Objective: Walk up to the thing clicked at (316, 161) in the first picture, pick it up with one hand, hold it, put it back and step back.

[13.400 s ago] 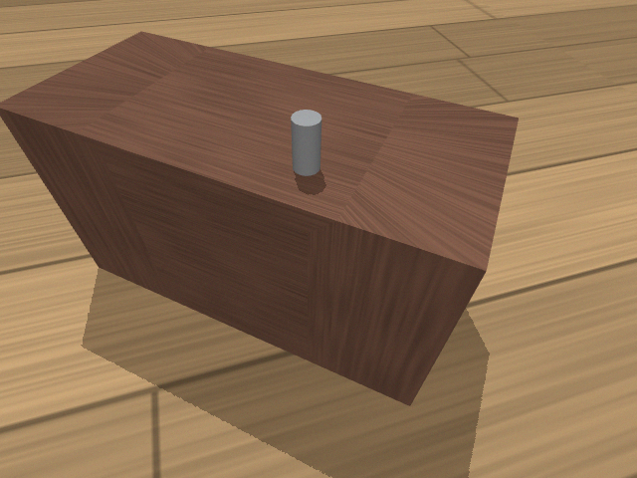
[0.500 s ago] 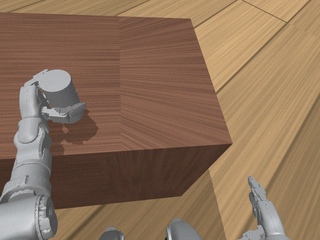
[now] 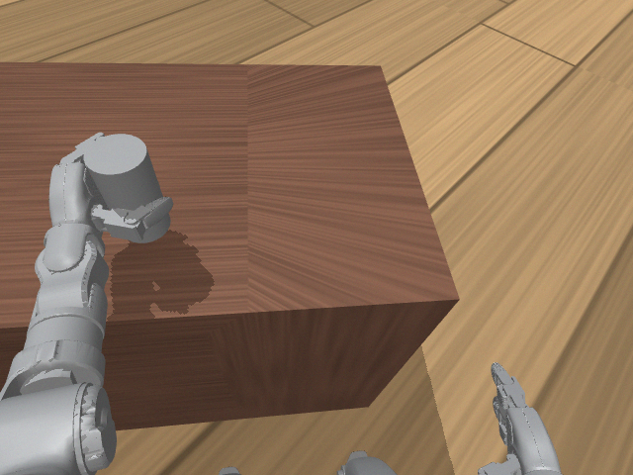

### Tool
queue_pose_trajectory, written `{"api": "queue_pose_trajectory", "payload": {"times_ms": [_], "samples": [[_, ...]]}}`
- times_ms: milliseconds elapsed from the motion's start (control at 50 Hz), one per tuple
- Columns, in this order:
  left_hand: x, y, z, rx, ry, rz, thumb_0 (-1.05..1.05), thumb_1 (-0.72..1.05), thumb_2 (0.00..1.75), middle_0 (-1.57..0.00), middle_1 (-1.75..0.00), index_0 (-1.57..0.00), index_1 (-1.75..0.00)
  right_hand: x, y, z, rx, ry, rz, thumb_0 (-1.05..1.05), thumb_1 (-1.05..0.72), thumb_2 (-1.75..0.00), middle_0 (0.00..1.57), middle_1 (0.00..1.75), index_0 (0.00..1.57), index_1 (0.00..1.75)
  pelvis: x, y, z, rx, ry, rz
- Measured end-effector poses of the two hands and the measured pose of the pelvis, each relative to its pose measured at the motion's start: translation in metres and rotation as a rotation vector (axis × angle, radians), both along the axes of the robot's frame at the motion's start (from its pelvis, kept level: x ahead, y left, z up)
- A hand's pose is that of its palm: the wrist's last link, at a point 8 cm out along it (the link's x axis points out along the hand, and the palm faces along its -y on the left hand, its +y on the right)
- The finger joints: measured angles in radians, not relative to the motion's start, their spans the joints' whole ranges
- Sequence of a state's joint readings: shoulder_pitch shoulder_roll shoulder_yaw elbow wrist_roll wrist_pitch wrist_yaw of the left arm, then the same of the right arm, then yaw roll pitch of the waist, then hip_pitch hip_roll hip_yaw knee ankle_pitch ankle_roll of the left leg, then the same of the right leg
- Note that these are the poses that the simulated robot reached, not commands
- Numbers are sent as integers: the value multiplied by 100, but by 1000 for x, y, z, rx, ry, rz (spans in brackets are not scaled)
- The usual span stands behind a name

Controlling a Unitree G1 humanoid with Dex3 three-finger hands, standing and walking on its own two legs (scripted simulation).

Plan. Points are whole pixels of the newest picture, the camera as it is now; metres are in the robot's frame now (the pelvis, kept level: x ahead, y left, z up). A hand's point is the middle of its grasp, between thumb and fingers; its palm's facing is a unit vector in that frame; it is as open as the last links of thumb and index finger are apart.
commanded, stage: settle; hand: left
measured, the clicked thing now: (132, 192) +0.46 +0.19 +0.09
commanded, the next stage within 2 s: lift in 0.36 s
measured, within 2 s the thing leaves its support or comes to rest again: neither
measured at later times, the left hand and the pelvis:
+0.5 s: hand (122, 175) +0.46 +0.19 +0.12, palm faces +0.10 -0.99 +0.00, open 9.4 cm; pelvis +0.00 +0.00 +0.01, yaw +0 degrees
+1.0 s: hand (98, 157) +0.42 +0.18 +0.19, palm faces +0.11 -0.99 -0.02, open 9.4 cm; pelvis +0.01 +0.00 +0.03, yaw +0 degrees
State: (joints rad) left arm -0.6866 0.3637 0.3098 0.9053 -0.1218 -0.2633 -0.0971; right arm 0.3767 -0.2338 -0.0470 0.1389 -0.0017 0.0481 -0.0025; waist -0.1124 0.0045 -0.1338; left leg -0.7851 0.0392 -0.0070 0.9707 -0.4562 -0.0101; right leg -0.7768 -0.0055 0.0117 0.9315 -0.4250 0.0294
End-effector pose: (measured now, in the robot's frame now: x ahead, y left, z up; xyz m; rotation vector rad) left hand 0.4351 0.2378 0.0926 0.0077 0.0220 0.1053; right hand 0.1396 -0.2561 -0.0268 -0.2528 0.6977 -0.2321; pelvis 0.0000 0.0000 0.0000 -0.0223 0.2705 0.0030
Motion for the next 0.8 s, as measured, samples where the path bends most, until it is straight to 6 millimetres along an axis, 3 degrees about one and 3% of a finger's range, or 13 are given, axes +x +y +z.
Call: {"api": "queue_pose_trajectory", "payload": {"times_ms": [520,800], "samples": [[-2,2,30,-10,3,0,0,-40,112,-78,-114,-80,-113,3,1,0,28,-5,-31,-1,53,-6,6,5,6,5,2,3,12,2,-45,-3],[-20,-3,56,-2,-31,-4,0,-40,112,-78,-114,-80,-113,1,-9,6,25,-31,-71,-1,52,-6,6,5,6,5,4,3,20,7,-89,-5]]}}
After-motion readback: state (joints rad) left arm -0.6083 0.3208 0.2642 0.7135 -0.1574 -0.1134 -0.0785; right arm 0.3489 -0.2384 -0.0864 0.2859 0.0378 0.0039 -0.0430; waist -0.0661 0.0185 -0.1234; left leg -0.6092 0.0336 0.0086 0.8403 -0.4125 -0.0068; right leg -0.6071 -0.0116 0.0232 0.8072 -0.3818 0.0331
